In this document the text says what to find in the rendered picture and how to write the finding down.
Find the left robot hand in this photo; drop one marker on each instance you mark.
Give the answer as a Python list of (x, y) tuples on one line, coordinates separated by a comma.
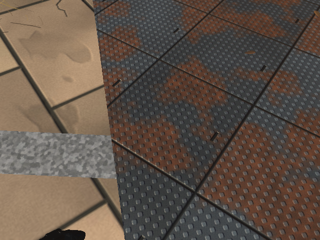
[(59, 234)]

